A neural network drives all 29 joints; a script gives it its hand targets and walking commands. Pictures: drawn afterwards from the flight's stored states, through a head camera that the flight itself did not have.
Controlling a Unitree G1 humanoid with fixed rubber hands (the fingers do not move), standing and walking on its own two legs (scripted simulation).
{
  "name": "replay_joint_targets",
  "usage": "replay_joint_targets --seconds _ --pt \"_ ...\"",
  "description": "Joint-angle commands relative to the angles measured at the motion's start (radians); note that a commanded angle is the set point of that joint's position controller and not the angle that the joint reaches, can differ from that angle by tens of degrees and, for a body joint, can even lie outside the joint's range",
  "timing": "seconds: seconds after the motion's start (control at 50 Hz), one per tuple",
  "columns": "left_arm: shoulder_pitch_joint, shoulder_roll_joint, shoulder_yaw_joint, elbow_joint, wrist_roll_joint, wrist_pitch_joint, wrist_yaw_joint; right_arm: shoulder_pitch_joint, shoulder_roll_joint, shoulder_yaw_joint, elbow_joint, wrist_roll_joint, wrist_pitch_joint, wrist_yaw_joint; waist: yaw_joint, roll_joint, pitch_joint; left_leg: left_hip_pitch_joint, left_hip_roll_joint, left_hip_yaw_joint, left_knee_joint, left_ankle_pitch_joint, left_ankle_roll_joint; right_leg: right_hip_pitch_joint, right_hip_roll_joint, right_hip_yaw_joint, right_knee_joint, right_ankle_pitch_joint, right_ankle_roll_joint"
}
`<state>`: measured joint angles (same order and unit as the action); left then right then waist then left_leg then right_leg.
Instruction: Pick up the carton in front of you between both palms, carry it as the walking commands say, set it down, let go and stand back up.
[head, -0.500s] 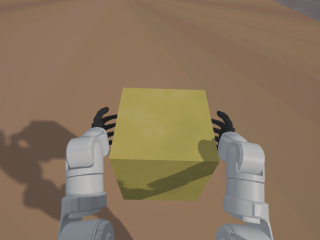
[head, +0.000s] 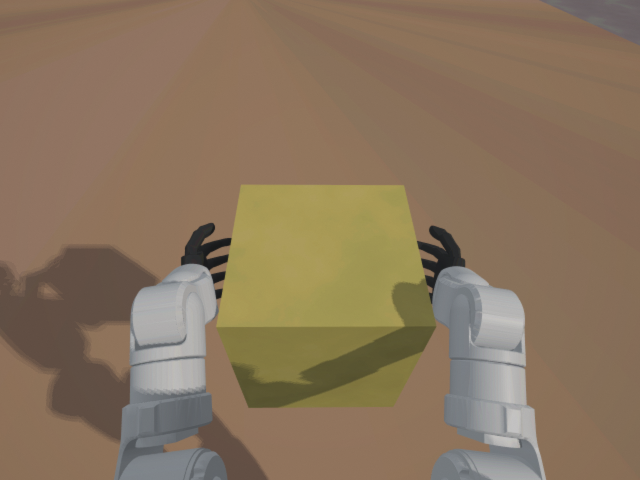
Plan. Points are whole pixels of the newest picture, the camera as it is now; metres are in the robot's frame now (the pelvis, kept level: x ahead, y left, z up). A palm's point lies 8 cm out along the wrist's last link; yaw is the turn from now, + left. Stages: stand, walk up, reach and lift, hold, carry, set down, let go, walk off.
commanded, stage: carry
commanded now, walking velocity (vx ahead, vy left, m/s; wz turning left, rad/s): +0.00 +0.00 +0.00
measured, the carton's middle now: (321, 302) +0.34 +0.00 +0.05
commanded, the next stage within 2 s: none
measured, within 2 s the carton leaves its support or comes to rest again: neither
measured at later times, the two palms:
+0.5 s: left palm (199, 296) +0.29 +0.15 +0.12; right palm (460, 300) +0.29 -0.15 +0.12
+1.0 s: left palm (202, 308) +0.27 +0.14 +0.12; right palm (469, 313) +0.27 -0.16 +0.12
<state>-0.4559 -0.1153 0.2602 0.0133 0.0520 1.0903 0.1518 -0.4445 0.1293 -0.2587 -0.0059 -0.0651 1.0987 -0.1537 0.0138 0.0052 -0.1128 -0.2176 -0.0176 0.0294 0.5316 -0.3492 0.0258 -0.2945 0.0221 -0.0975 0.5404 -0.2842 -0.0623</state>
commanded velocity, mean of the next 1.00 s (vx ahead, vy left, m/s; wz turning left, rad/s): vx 0.00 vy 0.00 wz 0.00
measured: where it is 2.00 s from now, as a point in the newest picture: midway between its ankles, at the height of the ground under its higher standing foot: outside the picture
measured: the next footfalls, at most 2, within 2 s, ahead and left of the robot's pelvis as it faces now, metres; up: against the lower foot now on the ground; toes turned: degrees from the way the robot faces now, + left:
none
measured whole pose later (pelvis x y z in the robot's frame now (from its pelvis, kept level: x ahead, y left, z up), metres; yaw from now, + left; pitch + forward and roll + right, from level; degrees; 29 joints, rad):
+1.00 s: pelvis -0.04 -0.01 +0.00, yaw +0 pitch +1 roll +0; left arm -0.46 -0.12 0.27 0.02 0.06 1.09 0.15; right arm -0.46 0.13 -0.26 0.01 -0.07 1.10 -0.15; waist 0.00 0.01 -0.10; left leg -0.26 -0.01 0.03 0.50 -0.27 0.02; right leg -0.32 0.03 -0.10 0.48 -0.19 -0.08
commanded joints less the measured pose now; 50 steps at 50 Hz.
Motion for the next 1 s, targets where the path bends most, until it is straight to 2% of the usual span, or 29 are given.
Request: replay_joint_targets --seconds 0.0,0.38,0.98 --pt "-0.588 -0.777 -0.591 -0.062 -0.180 -0.010 -0.030 -0.590 0.749 0.583 -0.058 0.168 -0.017 0.015 -0.008 -0.002 -0.293 0.051 0.137 -0.095 -0.051 0.354 0.030 0.164 -0.159 0.141 -0.049 0.391 -0.021" --pt "-0.591 -0.776 -0.581 -0.056 -0.170 -0.008 -0.031 -0.605 0.764 0.585 -0.045 0.174 -0.016 0.017 -0.009 -0.006 -0.279 0.025 0.133 -0.093 -0.081 0.249 0.029 0.151 -0.164 0.149 -0.095 0.319 -0.025" --pt "-0.589 -0.774 -0.581 -0.060 -0.170 -0.009 -0.032 -0.608 0.773 0.592 -0.046 0.176 -0.016 0.019 -0.012 -0.010 -0.278 0.002 0.126 -0.092 -0.090 0.172 0.026 0.126 -0.168 0.159 -0.138 0.242 -0.027"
